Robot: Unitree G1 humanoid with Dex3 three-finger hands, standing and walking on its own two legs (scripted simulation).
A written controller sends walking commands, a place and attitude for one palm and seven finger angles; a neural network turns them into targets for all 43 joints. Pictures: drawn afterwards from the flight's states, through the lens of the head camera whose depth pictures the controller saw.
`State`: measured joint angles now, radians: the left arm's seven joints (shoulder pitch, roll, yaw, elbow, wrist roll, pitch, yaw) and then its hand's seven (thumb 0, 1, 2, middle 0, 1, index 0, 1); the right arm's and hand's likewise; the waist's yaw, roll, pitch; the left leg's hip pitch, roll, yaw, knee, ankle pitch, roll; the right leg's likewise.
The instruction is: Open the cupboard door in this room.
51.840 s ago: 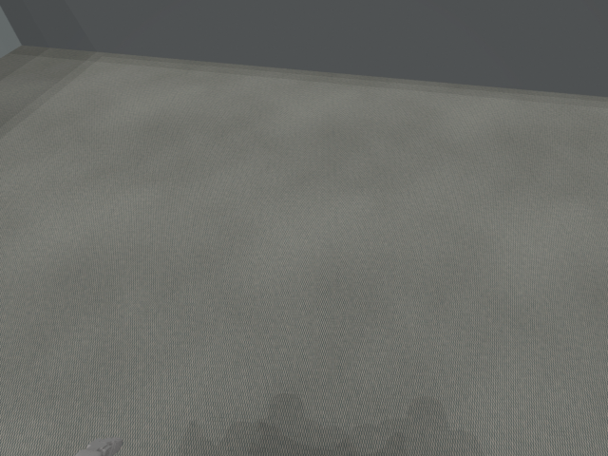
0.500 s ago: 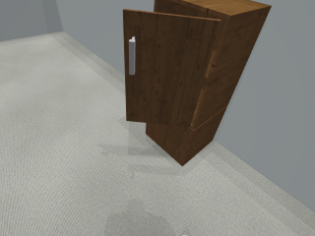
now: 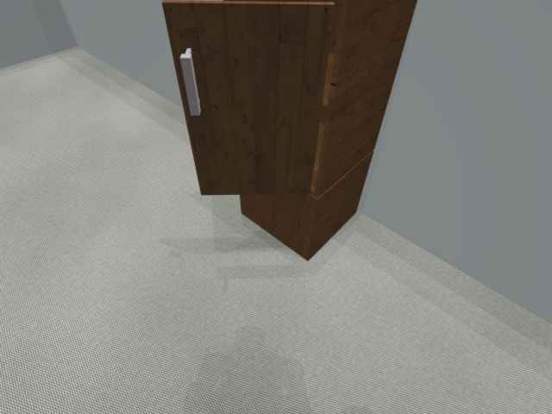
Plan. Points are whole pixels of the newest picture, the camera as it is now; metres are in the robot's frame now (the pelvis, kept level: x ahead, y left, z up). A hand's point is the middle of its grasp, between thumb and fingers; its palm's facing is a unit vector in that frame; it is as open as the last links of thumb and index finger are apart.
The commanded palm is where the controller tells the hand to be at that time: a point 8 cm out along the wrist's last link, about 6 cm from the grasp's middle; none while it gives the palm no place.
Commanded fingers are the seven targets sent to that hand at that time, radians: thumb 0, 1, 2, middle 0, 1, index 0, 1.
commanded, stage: come to a stop and stand still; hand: left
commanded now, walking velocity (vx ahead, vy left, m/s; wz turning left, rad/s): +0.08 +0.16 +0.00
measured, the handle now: (192, 82) +0.84 +0.20 +0.08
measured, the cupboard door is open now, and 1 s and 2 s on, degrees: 44 44 44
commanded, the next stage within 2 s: look again from close up in 0.62 s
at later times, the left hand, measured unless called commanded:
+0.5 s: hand out of the picture +0.01 +0.18 -0.18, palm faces +0.04 -0.99 -0.14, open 7.4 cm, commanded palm none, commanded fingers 0.00 0.90 0.90 -0.20 -0.30 -0.20 -0.30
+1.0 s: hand out of the picture +0.06 +0.18 -0.17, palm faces -0.01 -0.98 -0.19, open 7.3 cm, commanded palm none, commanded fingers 0.00 0.90 0.90 -0.20 -0.30 -0.20 -0.30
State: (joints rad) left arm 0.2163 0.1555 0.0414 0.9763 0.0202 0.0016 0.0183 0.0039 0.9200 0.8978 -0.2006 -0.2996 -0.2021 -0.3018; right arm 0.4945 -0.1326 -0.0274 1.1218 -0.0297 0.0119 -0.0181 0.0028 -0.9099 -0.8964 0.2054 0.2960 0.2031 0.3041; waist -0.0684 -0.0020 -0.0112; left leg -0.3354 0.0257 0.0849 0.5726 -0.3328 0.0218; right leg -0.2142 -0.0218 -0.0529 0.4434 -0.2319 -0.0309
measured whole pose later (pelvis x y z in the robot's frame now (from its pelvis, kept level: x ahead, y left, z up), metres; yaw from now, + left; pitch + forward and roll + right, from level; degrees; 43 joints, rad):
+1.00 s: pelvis +0.05 +0.01 +0.00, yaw -1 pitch -1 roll +1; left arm 0.27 0.16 -0.01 1.11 0.02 -0.02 0.03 0.01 0.91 0.90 -0.20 -0.30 -0.20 -0.30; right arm 0.27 -0.14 0.01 1.14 -0.01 -0.01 -0.03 0.00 -0.92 -0.90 0.20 0.30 0.20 0.30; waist 0.00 -0.01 0.04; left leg -0.19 0.00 0.06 0.39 -0.19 0.01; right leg -0.11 -0.04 -0.04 0.40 -0.29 0.02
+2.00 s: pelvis +0.21 -0.03 -0.02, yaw +1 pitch +0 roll +2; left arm 0.14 0.20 0.06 0.98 0.03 -0.05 -0.01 0.02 0.93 0.90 -0.20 -0.30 -0.20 -0.30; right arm 0.47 -0.07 -0.02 1.16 -0.02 -0.05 -0.01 0.00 -0.91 -0.90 0.21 0.30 0.20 0.30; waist -0.05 -0.01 0.09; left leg -0.06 0.05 0.12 0.55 -0.45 -0.02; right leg -0.42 -0.08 -0.11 0.57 -0.16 -0.05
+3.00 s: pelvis +0.30 -0.04 +0.00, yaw +2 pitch -1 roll +0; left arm 0.22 0.18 0.03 1.04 0.02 0.01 0.03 0.01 0.92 0.90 -0.20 -0.30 -0.20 -0.30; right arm 0.28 -0.13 -0.02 1.10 -0.02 0.02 -0.02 0.00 -0.92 -0.90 0.20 0.30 0.20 0.30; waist -0.01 -0.02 0.04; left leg -0.27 0.05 0.10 0.46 -0.18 0.00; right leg -0.23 -0.03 -0.11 0.47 -0.23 -0.02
